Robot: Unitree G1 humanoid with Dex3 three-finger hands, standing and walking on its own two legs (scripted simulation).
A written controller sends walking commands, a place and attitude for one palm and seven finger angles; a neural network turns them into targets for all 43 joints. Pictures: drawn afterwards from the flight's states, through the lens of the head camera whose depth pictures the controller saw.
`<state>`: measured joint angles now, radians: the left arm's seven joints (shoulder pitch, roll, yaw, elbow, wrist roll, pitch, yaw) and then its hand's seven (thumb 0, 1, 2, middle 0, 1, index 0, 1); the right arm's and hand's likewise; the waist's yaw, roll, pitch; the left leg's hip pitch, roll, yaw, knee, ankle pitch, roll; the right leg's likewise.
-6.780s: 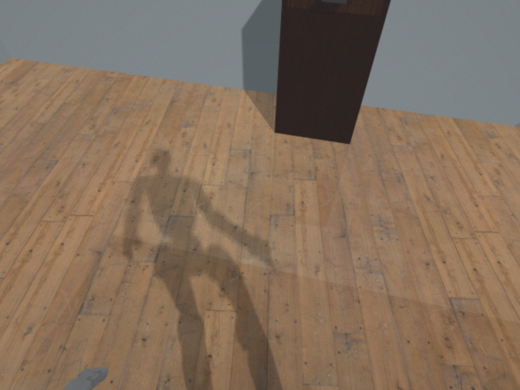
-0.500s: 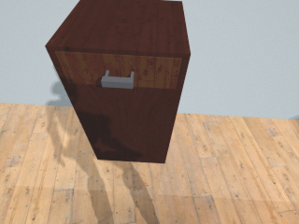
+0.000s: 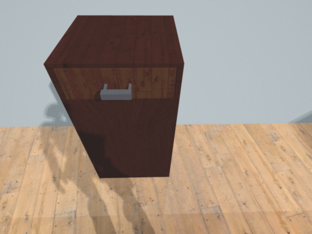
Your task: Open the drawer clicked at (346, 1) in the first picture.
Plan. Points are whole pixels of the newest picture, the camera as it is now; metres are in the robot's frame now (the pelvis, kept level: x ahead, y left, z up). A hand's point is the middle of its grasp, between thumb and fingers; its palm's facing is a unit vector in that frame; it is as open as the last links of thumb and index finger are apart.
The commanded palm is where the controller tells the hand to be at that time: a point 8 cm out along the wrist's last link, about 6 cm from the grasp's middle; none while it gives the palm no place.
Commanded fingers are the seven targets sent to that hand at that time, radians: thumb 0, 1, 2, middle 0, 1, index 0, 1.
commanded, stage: come to a stop and stand still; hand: left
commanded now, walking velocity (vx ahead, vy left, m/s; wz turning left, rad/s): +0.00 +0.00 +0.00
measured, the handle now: (117, 90) +0.58 +0.18 +0.03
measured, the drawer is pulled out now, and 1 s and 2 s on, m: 0.00 0.00 0.00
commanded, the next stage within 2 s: look again from close up in 0.28 s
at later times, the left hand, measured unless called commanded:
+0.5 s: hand out of the picture -0.02 +0.16 -0.18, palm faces +0.02 -0.98 -0.17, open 7.4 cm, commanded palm none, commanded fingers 0.00 0.90 0.90 -0.20 -0.30 -0.20 -0.30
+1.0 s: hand out of the picture +0.01 +0.18 -0.18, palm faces +0.03 -0.98 -0.18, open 7.4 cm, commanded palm none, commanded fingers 0.00 0.90 0.90 -0.20 -0.30 -0.20 -0.30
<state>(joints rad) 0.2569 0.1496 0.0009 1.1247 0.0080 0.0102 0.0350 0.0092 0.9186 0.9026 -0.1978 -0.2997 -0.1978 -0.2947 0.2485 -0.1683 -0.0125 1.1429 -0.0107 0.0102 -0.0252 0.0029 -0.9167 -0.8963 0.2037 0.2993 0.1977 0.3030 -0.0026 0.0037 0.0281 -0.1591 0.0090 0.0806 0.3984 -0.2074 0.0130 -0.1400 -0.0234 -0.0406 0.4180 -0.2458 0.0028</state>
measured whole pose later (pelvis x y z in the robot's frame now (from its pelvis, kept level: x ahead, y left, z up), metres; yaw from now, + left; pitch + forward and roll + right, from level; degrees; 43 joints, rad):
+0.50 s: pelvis -0.01 +0.00 -0.01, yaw +1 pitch -1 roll -1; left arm 0.31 0.11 -0.01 1.12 0.01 -0.02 0.04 0.00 0.91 0.90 -0.20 -0.30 -0.20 -0.29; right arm 0.31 -0.14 0.00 1.10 -0.02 0.00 -0.01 0.01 -0.91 -0.90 0.20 0.30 0.20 0.30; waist -0.02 0.04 0.04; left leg -0.27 0.03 0.06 0.53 -0.25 0.02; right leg -0.21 -0.01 -0.06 0.48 -0.26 0.00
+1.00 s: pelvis +0.01 +0.01 -0.01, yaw +0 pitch -1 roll +0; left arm 0.29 0.15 0.00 1.08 0.01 -0.01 0.03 0.00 0.91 0.90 -0.20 -0.30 -0.20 -0.29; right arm 0.28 -0.16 0.01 1.10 -0.02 -0.02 -0.03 0.01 -0.91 -0.90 0.20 0.30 0.20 0.30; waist 0.00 0.00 0.02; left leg -0.21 0.00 0.08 0.49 -0.27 0.03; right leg -0.18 -0.04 -0.04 0.49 -0.30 0.02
